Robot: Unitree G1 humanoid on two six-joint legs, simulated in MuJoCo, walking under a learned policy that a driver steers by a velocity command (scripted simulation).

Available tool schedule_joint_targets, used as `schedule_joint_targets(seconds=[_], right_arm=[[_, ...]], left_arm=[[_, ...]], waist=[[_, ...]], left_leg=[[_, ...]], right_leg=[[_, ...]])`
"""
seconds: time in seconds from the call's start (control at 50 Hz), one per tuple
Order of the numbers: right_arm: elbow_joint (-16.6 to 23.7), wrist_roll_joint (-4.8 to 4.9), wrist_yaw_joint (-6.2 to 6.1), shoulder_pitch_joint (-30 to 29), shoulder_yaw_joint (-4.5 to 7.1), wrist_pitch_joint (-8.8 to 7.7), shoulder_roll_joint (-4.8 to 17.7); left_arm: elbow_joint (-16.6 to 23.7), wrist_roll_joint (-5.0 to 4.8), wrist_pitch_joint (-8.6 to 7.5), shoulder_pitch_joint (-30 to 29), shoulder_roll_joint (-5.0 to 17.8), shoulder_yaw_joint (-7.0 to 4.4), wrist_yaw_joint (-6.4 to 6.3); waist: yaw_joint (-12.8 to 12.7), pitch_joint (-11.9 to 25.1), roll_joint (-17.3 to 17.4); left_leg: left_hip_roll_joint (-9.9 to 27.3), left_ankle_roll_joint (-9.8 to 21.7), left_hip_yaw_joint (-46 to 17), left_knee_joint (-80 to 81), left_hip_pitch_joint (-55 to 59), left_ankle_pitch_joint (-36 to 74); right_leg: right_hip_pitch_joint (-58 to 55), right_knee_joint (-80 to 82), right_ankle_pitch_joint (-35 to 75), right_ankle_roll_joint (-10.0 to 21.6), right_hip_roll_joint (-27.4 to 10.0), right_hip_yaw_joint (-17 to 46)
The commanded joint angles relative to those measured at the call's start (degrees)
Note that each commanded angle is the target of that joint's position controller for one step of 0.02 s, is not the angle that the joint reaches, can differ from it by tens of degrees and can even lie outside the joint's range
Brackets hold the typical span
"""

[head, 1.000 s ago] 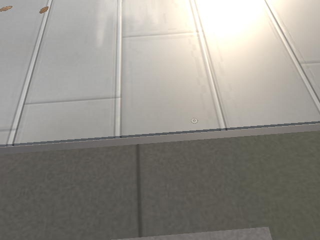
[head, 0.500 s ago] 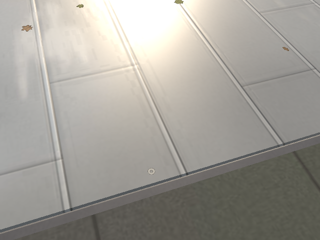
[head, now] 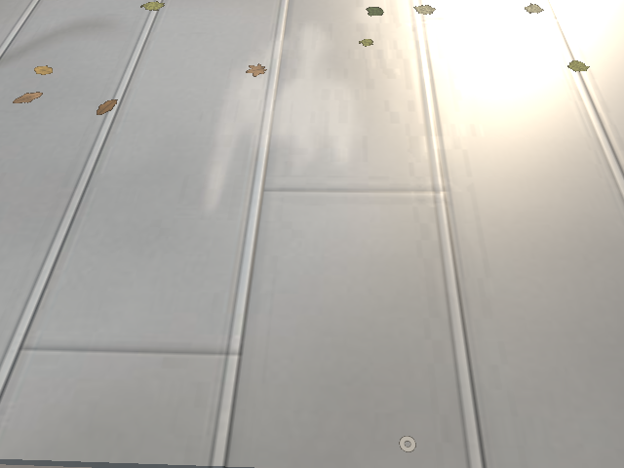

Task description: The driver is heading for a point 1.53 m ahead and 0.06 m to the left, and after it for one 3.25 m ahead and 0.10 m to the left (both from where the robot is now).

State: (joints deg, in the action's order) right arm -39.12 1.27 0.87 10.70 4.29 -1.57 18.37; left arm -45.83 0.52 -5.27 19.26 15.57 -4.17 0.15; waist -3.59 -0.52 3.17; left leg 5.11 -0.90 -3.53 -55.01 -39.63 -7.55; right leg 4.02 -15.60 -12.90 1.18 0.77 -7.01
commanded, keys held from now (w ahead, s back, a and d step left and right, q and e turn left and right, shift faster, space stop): w+q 0.32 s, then w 0.04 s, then w+e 0.26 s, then e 0.38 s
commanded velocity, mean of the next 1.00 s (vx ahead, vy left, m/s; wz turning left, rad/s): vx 0.40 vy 0.00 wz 0.06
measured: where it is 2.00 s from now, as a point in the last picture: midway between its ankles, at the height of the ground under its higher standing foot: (347, 301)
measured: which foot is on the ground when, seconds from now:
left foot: up 0.00-0.20, down 0.22-0.74, up 0.76-1.00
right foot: down 0.00-0.22, up 0.24-0.72, down 0.74-1.00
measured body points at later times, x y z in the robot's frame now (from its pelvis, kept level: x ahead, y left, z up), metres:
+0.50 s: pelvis +0.26 +0.09 +0.00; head +0.29 +0.10 +0.45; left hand +0.37 +0.39 -0.10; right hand +0.41 -0.16 -0.10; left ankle +0.23 +0.15 -0.75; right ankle +0.44 -0.06 -0.67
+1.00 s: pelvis +0.50 +0.08 -0.01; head +0.56 +0.06 +0.44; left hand +0.64 +0.36 -0.10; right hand +0.67 -0.20 -0.12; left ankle +0.54 +0.25 -0.68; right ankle +0.58 +0.01 -0.75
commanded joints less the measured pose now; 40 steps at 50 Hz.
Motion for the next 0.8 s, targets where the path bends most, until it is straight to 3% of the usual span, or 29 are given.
schedule_joint_targets(seconds=[0.02,0.1,0.14,0.18,0.2,0.22,0.24,0.26,0.28,0.3,0.32,0.36,0.4,0.46,0.54,0.6,0.64,0.68,0.7,0.72,0.74,0.76,0.78,0.8], right_arm=[[4.72,-0.1,1.16,-3.6,-0.83,-0.71,-0.37],[7.71,0.14,2.39,-9.8,-0.88,-0.62,0.28],[8.87,0.01,2.81,-10.48,-0.42,-0.48,1.39],[8.34,-0.35,2.71,-5.1,1.05,-0.06,3.99],[6.01,-0.2,2.25,3.81,2.69,0.15,6.57],[3.61,0.06,1.09,13.75,4.66,0.72,10.96],[4.23,0.44,0.66,11.43,5.25,0.26,17.72],[5.95,0.14,0.89,13.78,3.9,-0.56,13.16],[4.96,-0.38,1.09,12.11,2.93,-1.32,10.0],[5.05,-0.2,1.02,8.95,2.48,-1.68,8.7],[5.68,-0.43,0.87,4.91,1.96,-1.69,7.09],[6.66,-1.5,0.54,1.17,1.04,-1.91,4.76],[5.09,-1.41,0.26,1.65,0.74,-2.62,4.4],[2.61,-1.42,-0.34,3.93,0.78,-3.14,5.48],[0.09,-1.43,-0.58,6.27,0.59,-3.45,6.28],[-2.27,-1.36,-0.46,8.39,0.81,-3.4,6.97],[-3.45,-1.41,-0.62,8.6,0.87,-2.81,6.88],[-3.7,-1.44,-1.22,7.47,1.0,-1.9,7.4],[-3.34,-1.26,-1.72,6.46,1.19,-1.48,8.2],[-2.88,-1.1,-2.26,5.51,1.3,-0.96,8.67],[-2.32,-1.01,-2.74,4.53,1.05,-0.52,8.25],[-0.72,-2.38,-3.14,5.98,0.13,-0.84,6.27],[0.13,-3.66,-1.88,15.55,-1.92,-1.9,-0.18],[-1.31,-2.64,-1.01,12.47,-1.05,-2.54,6.21]], left_arm=[[3.69,-0.34,-0.91,-4.75,8.83,-1.9,-0.47],[1.64,-1.45,0.0,-1.88,11.12,-2.56,-0.55],[1.03,-1.9,0.73,-1.47,12.3,-2.92,-0.61],[1.0,-2.29,1.54,-1.64,14.2,-3.44,-1.0],[1.19,-2.42,1.92,-2.06,13.8,-3.19,-1.28],[2.06,-1.18,1.69,-1.0,11.68,-2.23,-1.54],[5.74,1.09,0.28,4.29,3.14,0.61,-0.69],[6.09,-0.85,-1.79,-1.2,7.84,0.07,0.08],[7.85,-2.91,-2.63,-6.66,10.41,-0.65,0.44],[7.97,-2.3,-3.11,-7.54,9.49,-0.21,0.12],[7.31,-0.79,-3.09,-7.4,9.46,-0.42,-0.36],[6.25,-0.18,-1.62,-4.68,9.42,-0.77,-0.25],[5.05,-0.02,-0.34,-3.34,7.41,-0.26,-0.14],[6.01,-0.25,0.34,-8.32,5.5,0.57,-0.12],[7.06,-1.29,-0.08,-14.8,4.42,1.23,0.97],[8.57,-1.9,-0.15,-18.39,4.64,1.32,1.93],[9.66,-1.7,-0.24,-19.89,4.54,1.37,2.73],[10.15,-0.97,-0.49,-18.66,4.75,1.15,3.58],[9.98,-0.62,-0.56,-16.14,6.06,0.56,3.83],[9.0,-0.36,-0.55,-11.34,7.82,-0.36,3.81],[7.41,-0.3,-0.57,-4.35,9.95,-1.56,3.42],[7.1,0.02,-0.27,2.15,14.61,-2.64,2.59],[8.53,0.36,-0.14,0.36,17.9,-2.57,2.42],[9.33,-0.41,0.75,2.3,12.77,-1.96,2.03]], waist=[[0.93,-2.31,-6.55],[-0.57,-4.15,-6.2],[0.23,-3.7,-6.79],[4.13,0.91,-8.51],[9.12,5.55,-7.37],[13.21,10.93,-2.34],[5.61,15.63,13.69],[10.44,23.18,7.07],[10.9,14.61,3.97],[8.47,9.47,-0.02],[5.91,6.28,-1.89],[2.54,4.97,-0.17],[2.01,4.34,-0.37],[3.84,1.47,-0.15],[7.15,-1.27,0.0],[8.73,-3.44,-0.58],[8.91,-4.63,-1.28],[7.68,-2.8,-0.14],[6.19,-0.43,1.27],[3.74,3.07,2.09],[-0.16,6.79,0.64],[-2.03,13.87,-6.28],[4.43,22.72,-19.38],[-0.9,28.98,-10.17]], left_leg=[[1.02,0.47,0.58,8.61,-0.17,8.12],[0.16,2.74,3.36,15.92,0.93,6.74],[-1.61,4.69,5.65,17.94,3.28,1.72],[-6.05,7.31,9.29,18.96,13.22,-3.61],[-8.78,9.34,10.11,22.37,25.87,-0.74],[-4.5,12.32,1.19,23.02,44.05,0.86],[10.87,22.76,-32.29,28.89,61.29,-8.74],[14.17,24.53,-44.6,37.0,63.47,-16.8],[12.47,21.48,-36.29,38.02,58.15,-13.09],[9.96,19.6,-29.38,37.95,49.59,-7.8],[7.79,18.14,-24.2,38.25,41.59,-1.29],[5.83,17.66,-18.79,40.63,32.79,7.63],[5.34,17.97,-13.53,42.24,29.22,14.75],[3.92,16.08,-7.29,44.2,28.36,16.62],[3.4,13.04,-2.43,46.3,30.16,9.67],[6.13,12.74,-1.51,46.36,36.34,8.71],[7.34,12.04,-0.01,43.76,40.97,14.66],[7.47,10.36,1.91,38.29,43.24,28.72],[6.86,9.23,2.63,33.88,44.13,38.7],[5.67,7.92,3.47,27.24,44.18,46.84],[3.03,5.68,5.65,16.26,41.1,47.52],[-0.44,2.3,7.46,-1.85,28.64,26.84],[-11.96,-2.06,3.86,-23.43,5.16,-30.58],[-9.28,-1.57,-4.71,-27.5,3.62,-29.36]], right_leg=[[0.66,7.0,17.21,8.46,-14.88,4.85],[-4.09,5.68,18.05,6.88,-16.7,1.44],[-7.01,1.83,27.69,5.76,-17.37,-0.52],[-7.91,-9.29,47.05,4.37,-16.66,-3.08],[-4.04,-20.86,49.84,2.8,-14.77,-5.02],[9.74,-37.93,35.07,0.26,-12.55,-5.09],[35.54,-58.43,-18.89,-3.25,-0.9,-0.66],[40.84,-64.44,-21.18,-2.44,-0.36,12.31],[45.23,-63.71,-15.47,-1.4,-2.76,12.31],[43.37,-58.92,-10.45,-0.83,-5.11,11.94],[39.43,-54.06,-7.53,-1.2,-6.79,11.93],[32.51,-49.86,-4.3,-2.01,-8.46,11.8],[30.95,-46.39,-1.43,-3.48,-8.59,10.13],[33.2,-37.49,9.31,-4.2,-8.98,9.53],[31.65,-24.26,22.53,-2.53,-7.2,8.25],[34.35,-19.72,21.96,-1.05,-6.14,8.67],[36.52,-17.09,18.06,0.26,-5.07,8.88],[33.29,-15.69,13.67,1.53,-2.88,6.87],[29.64,-15.72,11.21,2.27,-0.97,5.19],[23.52,-15.24,10.05,3.17,1.38,3.45],[13.89,-11.43,15.63,4.7,2.91,3.2],[-3.02,-13.37,36.03,9.1,-7.22,16.02],[-24.51,-14.95,51.92,22.35,-23.3,42.59],[-25.1,-12.33,44.08,21.36,-21.22,43.15]])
